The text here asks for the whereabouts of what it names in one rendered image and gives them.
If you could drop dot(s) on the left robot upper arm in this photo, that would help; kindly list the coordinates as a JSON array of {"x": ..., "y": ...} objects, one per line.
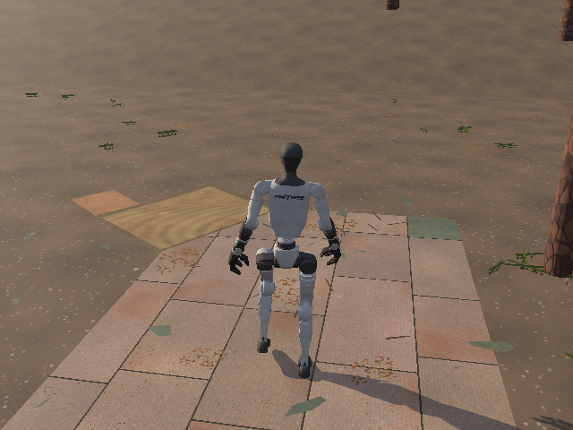
[{"x": 260, "y": 189}]

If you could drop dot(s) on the right robot forearm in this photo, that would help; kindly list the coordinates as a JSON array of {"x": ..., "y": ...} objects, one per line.
[{"x": 332, "y": 236}]

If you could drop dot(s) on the right robot upper arm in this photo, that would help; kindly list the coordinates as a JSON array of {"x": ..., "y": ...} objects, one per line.
[{"x": 322, "y": 206}]

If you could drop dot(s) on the robot right hand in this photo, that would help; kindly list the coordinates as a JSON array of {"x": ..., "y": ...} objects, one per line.
[{"x": 327, "y": 251}]

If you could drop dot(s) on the left robot forearm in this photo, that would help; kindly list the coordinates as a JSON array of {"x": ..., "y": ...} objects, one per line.
[{"x": 242, "y": 239}]

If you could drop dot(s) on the robot right thigh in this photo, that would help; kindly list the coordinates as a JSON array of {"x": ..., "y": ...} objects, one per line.
[{"x": 307, "y": 277}]

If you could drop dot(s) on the right robot shin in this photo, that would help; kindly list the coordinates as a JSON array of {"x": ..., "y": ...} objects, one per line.
[{"x": 305, "y": 337}]

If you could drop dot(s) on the robot left hand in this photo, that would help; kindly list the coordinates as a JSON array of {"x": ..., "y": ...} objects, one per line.
[{"x": 233, "y": 260}]

